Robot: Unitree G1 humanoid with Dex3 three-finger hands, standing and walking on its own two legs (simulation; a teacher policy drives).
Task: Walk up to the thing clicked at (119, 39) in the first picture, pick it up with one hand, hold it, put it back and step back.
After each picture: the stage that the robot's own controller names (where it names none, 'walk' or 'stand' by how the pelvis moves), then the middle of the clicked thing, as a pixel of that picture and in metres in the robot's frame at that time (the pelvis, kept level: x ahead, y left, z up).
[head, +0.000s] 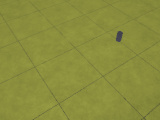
stand; (119, 36) +1.51 -0.40 -0.72
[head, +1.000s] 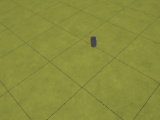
walk; (93, 41) +1.43 +0.02 -0.69
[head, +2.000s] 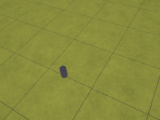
walk; (63, 71) +0.95 +0.27 -0.71
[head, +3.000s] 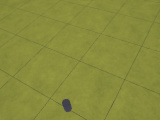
walk; (67, 105) +0.60 +0.24 -0.71
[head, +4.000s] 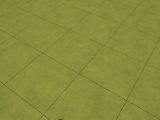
stand; out of the picture +0.43 +0.21 -0.70
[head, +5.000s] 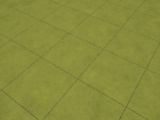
stand; out of the picture +0.38 +0.21 -0.72
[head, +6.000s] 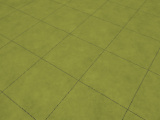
stand; out of the picture +0.35 +0.21 -0.72
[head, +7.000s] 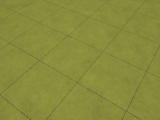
stand; out of the picture +0.34 +0.22 -0.73
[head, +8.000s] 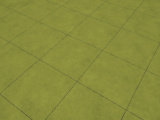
stand; out of the picture +0.35 +0.21 -0.73
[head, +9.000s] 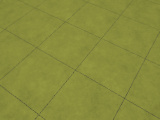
go down; out of the picture +0.36 +0.21 -0.72
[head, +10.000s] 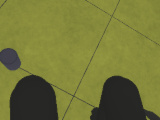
go down; (10, 60) +0.41 +0.28 -0.28
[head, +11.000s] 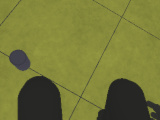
close in; (20, 60) +0.41 +0.29 -0.29
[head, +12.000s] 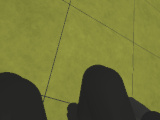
close in; out of the picture +0.38 +0.32 -0.21
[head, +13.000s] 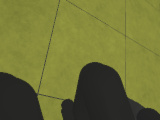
close; out of the picture +0.37 +0.33 -0.21
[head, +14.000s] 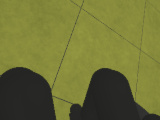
lift; out of the picture +0.32 +0.30 -0.19
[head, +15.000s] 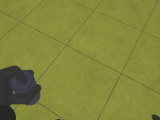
lift; (26, 88) +0.32 +0.20 +0.00
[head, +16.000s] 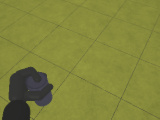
hold; (40, 89) +0.33 +0.17 +0.00
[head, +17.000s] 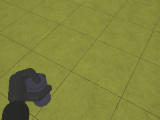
hold; (39, 90) +0.33 +0.18 -0.01
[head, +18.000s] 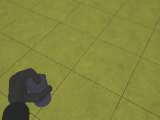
crouch; (39, 91) +0.33 +0.18 -0.01
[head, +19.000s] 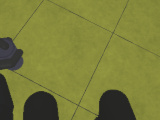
crouch; (9, 55) +0.43 +0.25 -0.09
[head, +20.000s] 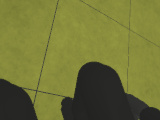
lower; out of the picture +0.39 +0.35 -0.22
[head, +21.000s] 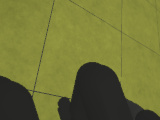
lower; out of the picture +0.39 +0.35 -0.22
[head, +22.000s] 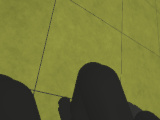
lower; out of the picture +0.38 +0.34 -0.22
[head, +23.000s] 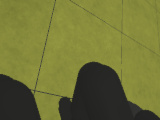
lower; out of the picture +0.38 +0.34 -0.22
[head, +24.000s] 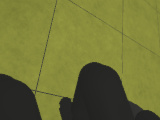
loosen; out of the picture +0.38 +0.34 -0.22
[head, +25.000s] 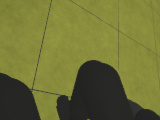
withdraw; out of the picture +0.38 +0.33 -0.22
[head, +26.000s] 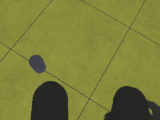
walk; (37, 64) +0.44 +0.27 -0.36
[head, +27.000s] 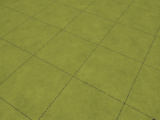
stand; out of the picture +0.36 +0.21 -0.66
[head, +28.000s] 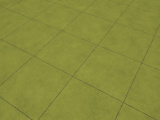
stand; out of the picture +0.38 +0.23 -0.67
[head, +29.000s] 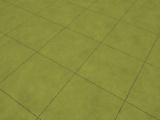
stand; out of the picture +0.38 +0.23 -0.68
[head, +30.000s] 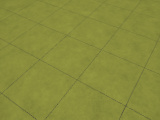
stand; out of the picture +0.39 +0.22 -0.72
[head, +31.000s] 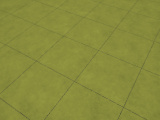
stand; out of the picture +0.36 +0.23 -0.73
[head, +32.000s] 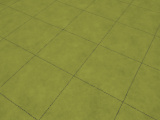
walk; out of the picture +0.37 +0.23 -0.72
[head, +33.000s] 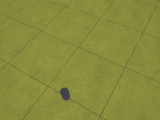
walk; (65, 94) +0.58 +0.22 -0.70
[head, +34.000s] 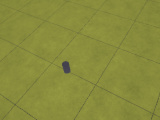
walk; (66, 67) +0.91 +0.27 -0.71
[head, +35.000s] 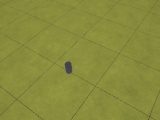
stand; (68, 67) +1.00 +0.21 -0.71
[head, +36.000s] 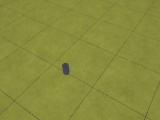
stand; (65, 69) +1.01 +0.22 -0.73
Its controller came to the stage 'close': yes
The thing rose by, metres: 0.70
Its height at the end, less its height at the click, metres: +0.00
